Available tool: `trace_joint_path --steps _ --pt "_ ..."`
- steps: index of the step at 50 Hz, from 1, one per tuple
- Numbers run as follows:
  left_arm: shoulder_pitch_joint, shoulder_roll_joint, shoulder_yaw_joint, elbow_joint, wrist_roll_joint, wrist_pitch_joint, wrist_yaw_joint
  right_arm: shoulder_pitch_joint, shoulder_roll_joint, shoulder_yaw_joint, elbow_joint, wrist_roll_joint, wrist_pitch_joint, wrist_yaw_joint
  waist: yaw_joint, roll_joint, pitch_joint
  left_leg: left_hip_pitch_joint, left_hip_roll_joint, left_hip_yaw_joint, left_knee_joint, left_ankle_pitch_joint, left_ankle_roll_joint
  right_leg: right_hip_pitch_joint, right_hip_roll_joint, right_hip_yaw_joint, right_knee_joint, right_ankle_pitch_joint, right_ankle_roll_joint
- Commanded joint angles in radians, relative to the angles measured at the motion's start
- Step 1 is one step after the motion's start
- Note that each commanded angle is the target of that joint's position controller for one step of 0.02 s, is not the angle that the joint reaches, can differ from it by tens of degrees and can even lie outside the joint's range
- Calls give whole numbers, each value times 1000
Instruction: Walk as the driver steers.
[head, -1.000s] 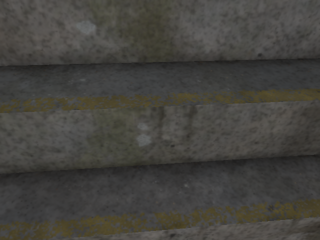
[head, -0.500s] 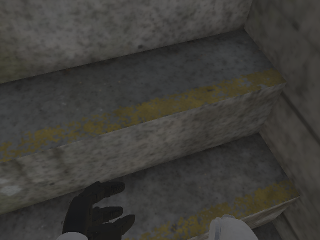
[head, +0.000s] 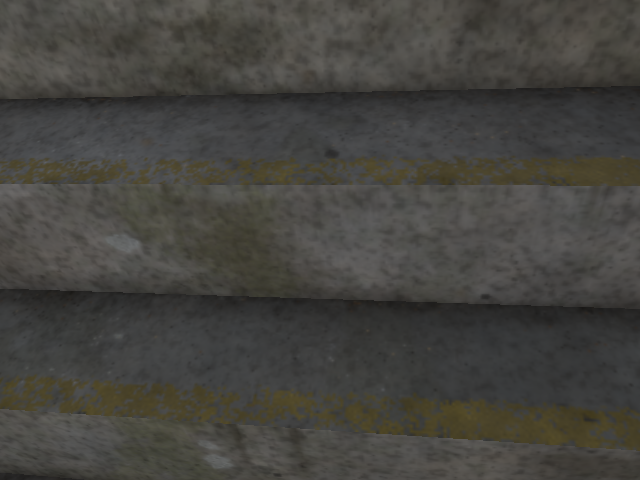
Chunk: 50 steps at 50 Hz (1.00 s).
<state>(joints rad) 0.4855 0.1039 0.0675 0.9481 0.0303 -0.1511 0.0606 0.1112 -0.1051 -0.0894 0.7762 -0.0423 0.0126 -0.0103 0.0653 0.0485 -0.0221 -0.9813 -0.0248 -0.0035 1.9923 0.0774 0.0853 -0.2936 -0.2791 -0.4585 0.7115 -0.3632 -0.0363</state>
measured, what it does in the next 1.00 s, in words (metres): climbs: left foot 0.24 m higher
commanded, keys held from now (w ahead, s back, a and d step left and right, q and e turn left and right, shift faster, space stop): w+q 0.42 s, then w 0.34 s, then w+e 0.24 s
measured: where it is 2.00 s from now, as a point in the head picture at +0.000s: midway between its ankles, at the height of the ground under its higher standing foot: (241, 365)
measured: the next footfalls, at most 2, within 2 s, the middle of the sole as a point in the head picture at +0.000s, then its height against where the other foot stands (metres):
left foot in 0.42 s outside the picture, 0.24 m higher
right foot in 1.22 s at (275, 371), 0.24 m higher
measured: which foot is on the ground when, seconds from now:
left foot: up 0.00-0.40, down 0.42-1.00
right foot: down 0.00-0.42, up 0.44-1.00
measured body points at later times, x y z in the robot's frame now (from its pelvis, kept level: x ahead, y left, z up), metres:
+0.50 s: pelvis +0.14 +0.15 +0.06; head +0.19 +0.16 +0.51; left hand +0.28 +0.43 -0.04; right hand +0.31 -0.09 -0.05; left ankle +0.26 +0.25 -0.48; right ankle +0.02 -0.08 -0.58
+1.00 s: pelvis +0.29 +0.21 +0.27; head +0.29 +0.25 +0.71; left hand +0.44 +0.40 +0.14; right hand +0.33 -0.01 +0.13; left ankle +0.26 +0.25 -0.48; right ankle +0.42 +0.11 -0.09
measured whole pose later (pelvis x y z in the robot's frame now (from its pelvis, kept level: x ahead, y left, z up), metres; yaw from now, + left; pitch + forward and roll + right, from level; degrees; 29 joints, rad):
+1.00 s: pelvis +0.29 +0.21 +0.27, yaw +12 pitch +2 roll -4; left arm 0.10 0.04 -0.04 0.74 -0.02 0.01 0.05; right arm 0.37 -0.11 -0.01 1.09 0.01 -0.16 -0.04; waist -0.02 -0.02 -0.03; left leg -0.18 -0.03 0.00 0.40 -0.25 0.10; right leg -1.48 0.09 -0.05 2.27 -0.11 -0.11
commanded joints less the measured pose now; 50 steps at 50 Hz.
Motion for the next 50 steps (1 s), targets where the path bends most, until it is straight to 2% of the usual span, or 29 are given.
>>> trace_joint_path --steps 1,4,6,8,11,14,15,17,18,19,20,21,22,23,24,25,26,27,28,31,34,37,38,42,43,45,47,49,50 --pt "23 218 51 -68 10 -10 15 -163 -39 -26 -145 -15 20 -22 -36 -185 107 -313 29 -25 160 -172 1 223 -296 337 -519 -341 -89" --pt "-2 215 45 -86 14 -1 13 -127 -63 -43 -168 -14 46 -11 -77 -144 129 -308 37 -12 199 -246 -10 241 -286 236 -557 -262 -78" --pt "-48 254 56 -114 42 -2 18 -113 -73 -46 -195 2 52 -9 -96 -106 141 -356 51 -20 188 -310 -25 296 -286 196 -578 -237 -93" --pt "-42 255 54 -96 32 -9 4 -38 -48 -41 -186 4 56 -30 -104 -157 152 -450 42 -30 303 -375 -1 360 -280 197 -579 -240 -107" --pt "-63 262 53 -100 23 -5 8 -37 -75 -43 -208 -11 60 -34 -118 -116 139 -523 54 -67 334 -451 14 439 -278 127 -560 -147 -90" --pt "-127 302 61 -141 19 11 -12 -109 -73 -43 -241 6 92 -42 -118 -153 184 -553 78 -80 262 -442 19 396 -323 103 -609 -172 -80" --pt "-166 330 66 -149 22 22 -36 -126 -73 -30 -276 24 90 -46 -131 -175 169 -545 98 -26 131 -502 27 412 -288 50 -648 -183 -63" --pt "-154 360 78 -130 10 30 -32 -154 -81 -22 -343 18 111 -59 -160 -219 155 -487 155 -1 76 -541 79 397 -260 10 -701 -124 -62" --pt "-247 377 73 -141 9 53 -41 -130 -97 -3 -343 40 95 -44 -216 -191 217 -326 222 92 -345 -553 103 326 -186 -102 -789 -42 -58" --pt "-349 386 62 -149 -54 59 -33 10 -56 26 -343 64 104 -53 -270 -265 138 90 212 152 -504 -658 161 144 -152 -120 -836 356 -110" --pt "-293 409 58 -133 -32 79 -2 175 -132 -3 -275 101 82 -48 -274 -165 -2 428 27 277 -464 -821 154 75 -101 -95 -621 976 -181" --pt "-231 400 46 -139 -45 85 -3 352 -166 -25 -193 66 56 -30 -299 -154 -118 524 -105 218 -508 -866 189 176 -144 1 -266 1512 -220" --pt "-158 387 36 -189 -74 64 -37 264 -234 -25 -167 39 50 -33 -185 -35 -282 664 -126 -52 -746 -861 235 97 -77 105 16 1520 -162" --pt "-215 379 32 -277 -66 14 -115 239 -327 -52 -238 8 61 -65 -154 157 -425 706 69 -707 -1303 -1247 262 -31 86 164 366 773 -71" --pt "-316 290 26 -340 -34 -7 -186 136 -385 -76 -248 11 71 -71 -116 274 -496 632 64 -1073 -1676 -1541 212 -178 250 424 832 324 -8" --pt "-362 166 5 -382 -6 7 -194 72 -394 -58 -234 25 62 -65 -91 226 -478 641 87 -975 -1679 -1398 86 -304 272 561 1147 277 37" --pt "-383 94 -20 -394 15 16 -171 105 -326 -43 -163 9 37 -52 -87 180 -406 612 73 -804 -1507 -1290 26 -423 279 566 1281 350 -3" --pt "-366 45 -41 -393 30 28 -144 91 -247 -17 -104 -3 2 -33 -55 135 -248 499 32 -610 -1309 -1138 40 -491 278 527 1294 428 -40" --pt "-391 22 -55 -366 47 26 -120 95 -188 -2 -63 9 -29 -16 -57 91 -128 421 10 -509 -1242 -1051 44 -534 288 525 1300 468 -72" --pt "-411 50 -61 -353 25 20 -76 148 -121 12 -6 9 -77 3 -85 75 -54 461 22 -521 -1354 -920 6 -639 323 529 1348 439 -79" --pt "-427 10 -72 -340 6 56 -66 166 -109 15 29 19 -96 -19 -80 12 -22 544 83 -548 -1463 -799 -52 -758 327 561 1333 536 -60" --pt "-430 -15 -81 -320 -14 90 -44 191 -134 25 48 41 -121 -26 -84 -16 45 561 118 -446 -1567 -685 -85 -891 331 506 1292 418 -37" --pt "-381 -35 -80 -288 -4 99 -34 218 -92 31 78 35 -129 -19 -81 3 2 572 131 -450 -1550 -632 -37 -901 342 473 1458 442 -47" --pt "-433 -111 -95 -279 -28 101 5 290 -122 35 167 23 -162 10 -122 36 75 740 228 -415 -1619 -577 -56 -1315 390 596 1876 292 -95" --pt "-492 -100 -96 -305 -34 94 10 312 -119 42 200 20 -166 11 -133 20 100 742 228 -361 -1665 -580 -83 -1359 398 579 1862 272 -96" --pt "-564 -105 -111 -324 -25 99 -4 303 -89 63 245 43 -175 -1 -119 -14 141 656 213 -275 -1717 -553 -105 -1328 397 528 1717 329 -77" --pt "-655 -99 -125 -349 -50 120 -8 359 -81 69 301 64 -176 -18 -156 23 172 596 209 -232 -1855 -470 -92 -1263 389 398 1559 309 -53" --pt "-687 -130 -142 -382 -63 154 -5 449 -115 61 369 59 -182 -46 -151 107 94 777 244 -196 -1935 -281 -45 -1284 344 362 1563 236 -79" --pt "-691 -110 -147 -376 -61 161 -13 500 -143 56 383 68 -180 -65 -167 96 66 891 259 -176 -2004 -189 -8 -1288 332 303 1503 155 -90"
